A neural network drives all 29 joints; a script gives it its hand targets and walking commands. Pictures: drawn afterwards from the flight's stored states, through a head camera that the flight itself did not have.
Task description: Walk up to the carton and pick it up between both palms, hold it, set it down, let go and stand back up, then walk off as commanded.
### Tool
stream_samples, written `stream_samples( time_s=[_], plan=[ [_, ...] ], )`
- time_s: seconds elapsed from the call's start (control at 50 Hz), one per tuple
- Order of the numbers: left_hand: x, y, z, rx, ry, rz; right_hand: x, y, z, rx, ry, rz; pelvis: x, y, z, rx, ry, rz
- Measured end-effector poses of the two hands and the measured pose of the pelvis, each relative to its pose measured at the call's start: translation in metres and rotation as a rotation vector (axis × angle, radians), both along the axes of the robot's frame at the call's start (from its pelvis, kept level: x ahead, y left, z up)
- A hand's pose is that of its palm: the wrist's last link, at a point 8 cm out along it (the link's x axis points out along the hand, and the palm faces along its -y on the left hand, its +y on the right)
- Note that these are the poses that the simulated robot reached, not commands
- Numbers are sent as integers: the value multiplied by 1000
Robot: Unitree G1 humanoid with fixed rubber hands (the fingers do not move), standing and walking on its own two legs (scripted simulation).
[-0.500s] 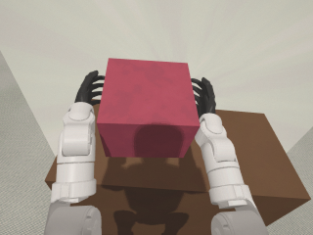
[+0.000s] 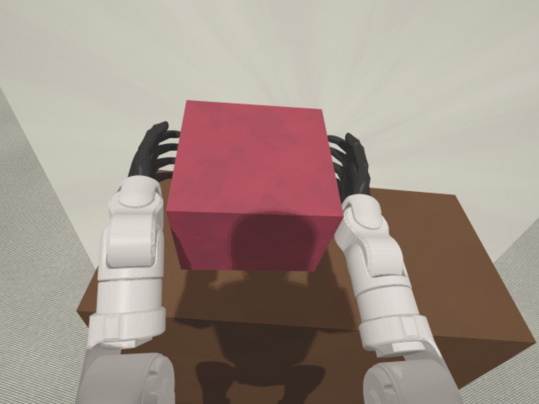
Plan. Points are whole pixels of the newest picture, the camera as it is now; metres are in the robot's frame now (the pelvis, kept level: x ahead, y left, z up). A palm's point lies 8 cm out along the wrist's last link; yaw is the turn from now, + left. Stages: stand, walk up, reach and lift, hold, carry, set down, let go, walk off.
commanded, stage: hold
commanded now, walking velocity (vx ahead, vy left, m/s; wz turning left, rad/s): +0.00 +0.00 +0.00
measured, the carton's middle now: (252, 188) +0.37 +0.03 +0.15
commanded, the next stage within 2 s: none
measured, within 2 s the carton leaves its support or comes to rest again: neither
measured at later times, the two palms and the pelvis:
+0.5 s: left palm (145, 178) +0.35 +0.17 +0.18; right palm (353, 190) +0.35 -0.12 +0.17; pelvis +0.00 +0.00 +0.00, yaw +0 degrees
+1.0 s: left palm (144, 176) +0.34 +0.17 +0.18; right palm (354, 188) +0.35 -0.12 +0.17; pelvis +0.00 +0.00 +0.00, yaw +0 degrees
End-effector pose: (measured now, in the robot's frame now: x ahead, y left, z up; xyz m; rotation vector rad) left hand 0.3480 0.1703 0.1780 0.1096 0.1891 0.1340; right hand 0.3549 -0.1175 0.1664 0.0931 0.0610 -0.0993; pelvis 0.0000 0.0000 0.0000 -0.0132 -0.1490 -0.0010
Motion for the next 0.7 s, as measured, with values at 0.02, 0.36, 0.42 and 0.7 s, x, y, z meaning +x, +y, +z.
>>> stream_samples(
  time_s=[0.02, 0.36, 0.42, 0.7],
  plan=[
    [0, 0, 1, 1, -4, 0, 0, 0, 1, 1, -5, 0, 0, 0, 0, 0, 0, 0],
    [-2, 1, 6, -1, -23, -2, -2, 1, 7, 22, -22, 0, -1, 0, 0, 0, -2, 0],
    [-2, 1, 6, -1, -22, -3, -2, 1, 7, 22, -21, -1, -1, 0, 0, 0, -2, 0],
    [-5, 0, 9, 2, -32, -4, -4, 0, 11, 22, -29, -2, -1, 0, 0, 0, -7, 0]
  ],
)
